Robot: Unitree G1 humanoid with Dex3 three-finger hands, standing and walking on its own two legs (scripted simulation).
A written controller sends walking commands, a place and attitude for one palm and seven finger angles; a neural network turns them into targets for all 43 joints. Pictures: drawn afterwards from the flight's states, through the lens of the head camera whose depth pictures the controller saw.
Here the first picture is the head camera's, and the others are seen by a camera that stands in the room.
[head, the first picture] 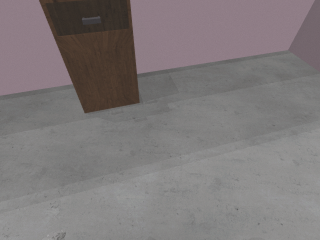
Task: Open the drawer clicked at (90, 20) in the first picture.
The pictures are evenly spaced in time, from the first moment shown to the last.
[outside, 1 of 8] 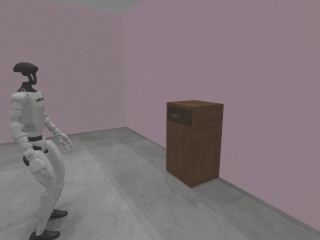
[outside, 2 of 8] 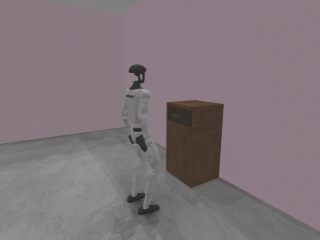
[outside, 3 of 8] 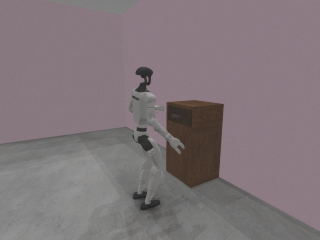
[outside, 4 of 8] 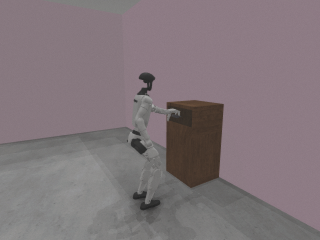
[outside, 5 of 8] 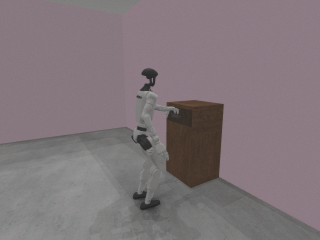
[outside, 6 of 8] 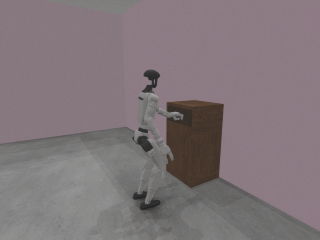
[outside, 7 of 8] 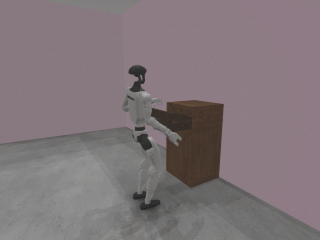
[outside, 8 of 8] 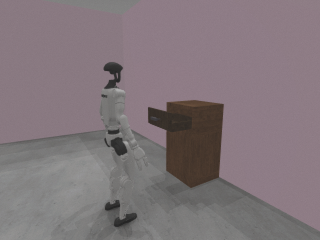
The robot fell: no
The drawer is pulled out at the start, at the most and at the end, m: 0.00 0.30 0.27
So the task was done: yes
